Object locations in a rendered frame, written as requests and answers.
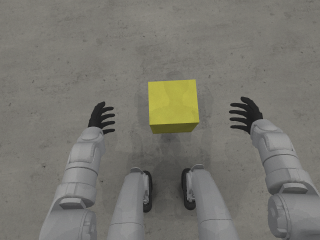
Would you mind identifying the left robot upper arm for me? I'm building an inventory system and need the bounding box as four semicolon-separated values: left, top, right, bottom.
40;209;97;240

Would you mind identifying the left robot forearm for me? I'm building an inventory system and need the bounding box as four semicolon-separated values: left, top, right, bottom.
38;126;106;240

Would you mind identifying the robot right hand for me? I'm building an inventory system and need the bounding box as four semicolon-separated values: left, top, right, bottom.
229;96;263;135

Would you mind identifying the robot left hand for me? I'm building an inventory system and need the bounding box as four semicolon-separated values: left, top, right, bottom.
88;101;115;135

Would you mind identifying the right robot forearm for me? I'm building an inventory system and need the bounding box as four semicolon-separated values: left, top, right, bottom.
250;119;320;197

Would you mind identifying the carton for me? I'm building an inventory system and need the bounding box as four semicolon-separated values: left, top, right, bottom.
148;79;200;134

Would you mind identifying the left robot thigh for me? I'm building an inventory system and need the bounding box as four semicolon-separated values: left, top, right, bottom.
106;172;149;240

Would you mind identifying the right robot upper arm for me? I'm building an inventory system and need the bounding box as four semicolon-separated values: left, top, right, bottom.
267;193;320;240

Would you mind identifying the robot left foot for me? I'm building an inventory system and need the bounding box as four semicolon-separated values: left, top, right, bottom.
143;170;153;213

